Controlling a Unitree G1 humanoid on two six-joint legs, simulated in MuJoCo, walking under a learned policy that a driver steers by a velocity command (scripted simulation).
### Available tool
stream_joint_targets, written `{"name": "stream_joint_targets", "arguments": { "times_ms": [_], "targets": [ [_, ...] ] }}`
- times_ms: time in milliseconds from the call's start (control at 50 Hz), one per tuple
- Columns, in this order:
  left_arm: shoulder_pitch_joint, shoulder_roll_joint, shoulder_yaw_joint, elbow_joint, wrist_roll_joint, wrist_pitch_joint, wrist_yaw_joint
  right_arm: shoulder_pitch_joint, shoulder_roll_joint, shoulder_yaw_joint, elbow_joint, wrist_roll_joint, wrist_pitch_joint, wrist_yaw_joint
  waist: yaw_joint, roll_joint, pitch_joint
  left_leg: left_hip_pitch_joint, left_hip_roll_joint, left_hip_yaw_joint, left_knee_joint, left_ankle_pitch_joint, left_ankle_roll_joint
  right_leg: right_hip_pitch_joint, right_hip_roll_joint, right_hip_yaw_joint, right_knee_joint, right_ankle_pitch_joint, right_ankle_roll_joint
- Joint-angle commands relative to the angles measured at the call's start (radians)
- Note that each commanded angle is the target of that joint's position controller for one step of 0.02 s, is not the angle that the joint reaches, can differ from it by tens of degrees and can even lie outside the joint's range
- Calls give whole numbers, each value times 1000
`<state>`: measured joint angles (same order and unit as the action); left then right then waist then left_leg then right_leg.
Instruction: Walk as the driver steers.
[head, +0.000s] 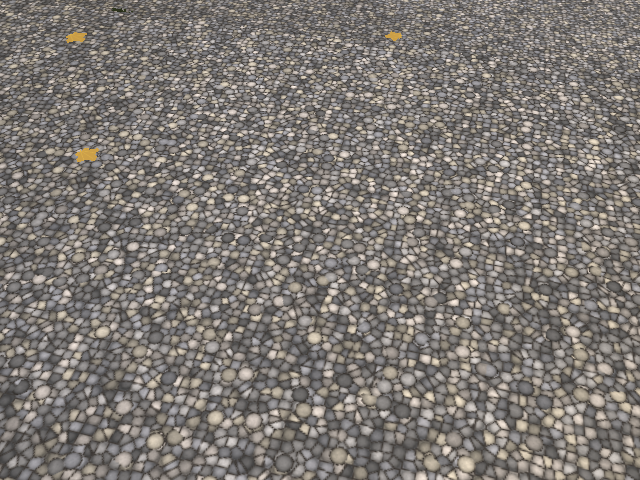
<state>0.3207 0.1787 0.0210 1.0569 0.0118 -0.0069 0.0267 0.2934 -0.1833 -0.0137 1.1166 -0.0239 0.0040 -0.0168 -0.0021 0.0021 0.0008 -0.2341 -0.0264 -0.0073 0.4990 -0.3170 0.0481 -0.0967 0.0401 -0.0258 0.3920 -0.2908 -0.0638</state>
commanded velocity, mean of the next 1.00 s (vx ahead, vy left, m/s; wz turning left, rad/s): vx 0.43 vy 0.00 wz -0.27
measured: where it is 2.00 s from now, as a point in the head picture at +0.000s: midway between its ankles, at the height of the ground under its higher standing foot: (394, 307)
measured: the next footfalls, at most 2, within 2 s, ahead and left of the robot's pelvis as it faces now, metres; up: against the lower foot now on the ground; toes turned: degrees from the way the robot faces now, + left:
left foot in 0.20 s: +0.13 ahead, +0.13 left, +0.00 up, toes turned +3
right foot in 0.70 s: +0.46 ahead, -0.03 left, +0.00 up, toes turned -14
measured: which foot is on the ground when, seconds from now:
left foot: up 0.00-0.18, down 0.20-0.70, up 0.72-1.00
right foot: down 0.00-0.22, up 0.24-0.68, down 0.70-1.00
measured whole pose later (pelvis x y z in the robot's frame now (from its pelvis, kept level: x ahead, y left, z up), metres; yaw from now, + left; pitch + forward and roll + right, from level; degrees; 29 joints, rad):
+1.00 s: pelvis +0.46 +0.00 +0.00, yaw -19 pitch +1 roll +0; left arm 0.36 0.24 0.07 0.97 0.00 -0.06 0.00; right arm 0.08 -0.23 -0.04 0.81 -0.05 -0.04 0.01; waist 0.05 0.03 0.04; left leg -0.67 0.14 -0.05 0.92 -0.14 -0.04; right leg -0.11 0.17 0.05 0.29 -0.19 -0.15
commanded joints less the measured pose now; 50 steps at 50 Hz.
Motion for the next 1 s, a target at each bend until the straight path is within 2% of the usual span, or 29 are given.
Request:
{"name": "stream_joint_targets", "arguments": {
  "times_ms": [20,40,80,140,180,200,220,240,260,280,300,340,400,500,560,620,660,680,700,720,740,760,780,800,820,840,880,920,1000],
  "targets": [
    [111,152,40,5,3,-2,1,-88,-60,-10,-89,-17,-21,16,44,-137,211,-264,35,44,212,-85,18,-88,-349,421,-324,-512,-175],
    [113,150,42,6,11,-11,-1,-98,-71,-15,-101,-15,-30,21,40,-114,207,-317,54,30,260,-98,20,-45,-358,421,-326,-441,-184],
    [107,152,46,7,13,-29,-6,-105,-77,-21,-118,-9,-52,32,28,-92,187,-336,75,30,242,-90,20,9,-335,360,-296,-313,-175],
    [100,157,51,9,9,-47,-9,-111,-70,-28,-139,4,-70,39,17,-108,153,-197,49,75,119,-34,18,-24,-280,255,-246,-174,-151],
    [58,160,53,1,0,-50,-14,14,-54,-33,-101,9,-75,37,-49,-85,131,71,-1,126,-25,66,22,-179,-230,174,-144,-117,-124],
    [55,143,47,-4,4,-56,-16,124,-80,-47,-66,8,-80,29,-91,-39,93,251,-6,94,-64,44,27,-278,-189,126,-28,-62,-101],
    [19,89,29,-31,8,-65,-23,267,-159,-70,-37,-9,-90,15,-153,146,41,392,187,-168,-212,-137,60,-393,-94,5,278,-40,-56],
    [22,44,19,-78,5,-69,-30,383,-260,-92,-11,-1,-82,13,-155,354,0,463,406,-608,-384,-389,164,-604,26,-73,570,-255,-27],
    [-32,123,38,-87,28,-63,-34,296,-196,-75,-21,-2,-71,12,-102,175,81,353,414,-608,-374,-422,187,-649,-46,25,728,-230,-47],
    [-58,108,37,-91,24,-66,-47,183,-159,-63,-64,-1,-75,18,-58,79,127,274,375,-509,-365,-348,172,-657,-89,54,756,-116,-56],
    [-46,85,32,-80,15,-72,-55,123,-139,-56,-85,0,-83,21,-26,44,127,228,328,-405,-378,-207,151,-619,-116,58,735,-31,-49],
    [-20,79,34,-63,22,-62,-64,98,-102,-41,-89,4,-100,14,9,41,99,214,268,-247,-390,23,119,-565,-135,42,692,44,-23],
    [-60,72,36,-75,16,-40,-68,182,-97,-32,-54,6,-115,3,7,54,93,254,246,-96,-371,327,103,-610,-115,26,692,95,-4],
    [-259,46,21,-160,12,-35,-71,192,-76,-16,-53,2,-121,-2,-11,66,142,209,209,72,-382,534,79,-620,-82,-28,472,230,4],
    [-349,37,9,-205,11,-36,-76,212,-92,-16,-44,6,-125,-11,-26,72,156,218,223,131,-380,650,70,-526,-62,-101,294,273,-22],
    [-294,73,21,-205,13,-39,-68,201,-134,-25,-44,8,-126,-23,16,88,97,316,246,183,-228,1048,51,-404,4,-153,232,220,-81],
    [-114,112,43,-156,15,-43,-60,170,-165,-37,-57,0,-111,-31,94,116,-9,341,264,204,41,1218,49,-240,57,-161,228,133,-131],
    [14,138,60,-116,21,-46,-58,151,-176,-42,-70,1,-104,-27,150,113,-76,288,258,206,242,1122,49,-87,69,-136,165,136,-161],
    [123,200,87,-94,34,-45,-48,128,-178,-44,-97,4,-103,-16,206,51,-135,113,221,217,530,841,38,101,-32,23,99,32,-209],
    [91,295,116,-124,27,-30,-41,172,-71,-34,-155,18,-110,5,116,-240,-230,-303,-14,191,977,-113,-21,383,-338,595,13,42,-369],
    [72,301,115,-127,3,-20,-45,98,-140,-43,-198,18,-122,15,122,-109,-272,-465,-24,-32,1079,-139,-4,405,-374,787,-115,-21,-423],
    [6,254,104,-134,-1,-20,-36,6,-146,-42,-231,17,-134,19,100,-38,-127,-534,48,-57,1019,-48,4,290,-363,654,-145,-30,-380],
    [-30,193,90,-132,-1,-26,-34,-3,-144,-42,-236,16,-142,18,55,53,-27,-490,92,-47,905,10,4,131,-332,554,-174,66,-329],
    [-57,162,79,-133,1,-35,-30,-22,-134,-43,-244,4,-131,15,16,88,13,-424,121,-55,817,20,-8,22,-277,475,-179,173,-288],
    [-75,150,72,-137,-1,-44,-25,2,-118,-39,-242,-15,-110,15,-17,83,20,-356,130,-54,771,16,-25,-56,-233,404,-183,259,-268],
    [-67,152,70,-138,-5,-55,-24,16,-107,-38,-245,-25,-88,18,-29,62,13,-320,136,-51,726,9,-39,-92,-210,364,-185,319,-261],
    [-31,184,75,-133,-12,-71,-25,-4,-99,-36,-265,-30,-61,23,-35,31,17,-322,141,-26,640,23,-66,-125,-173,310,-190,385,-254],
    [7,205,79,-136,-14,-71,-26,-94,-108,-36,-306,-29,-50,27,-12,2,39,-374,147,-6,543,104,-91,-126,-150,299,-208,371,-232],
    [108,191,75,-130,-15,-66,-28,-243,-116,-35,-362,-22,-44,35,56,-40,44,-459,136,12,350,284,-97,-8,-134,286,-203,438,-154]
  ]
}}
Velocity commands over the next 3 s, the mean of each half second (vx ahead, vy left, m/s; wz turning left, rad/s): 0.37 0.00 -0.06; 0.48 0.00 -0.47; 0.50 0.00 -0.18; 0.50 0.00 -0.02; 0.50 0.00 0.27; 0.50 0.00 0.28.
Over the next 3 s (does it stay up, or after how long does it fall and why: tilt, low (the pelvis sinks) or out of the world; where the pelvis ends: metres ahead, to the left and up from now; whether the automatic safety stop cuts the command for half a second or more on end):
stays up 1.53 -0.35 -0.01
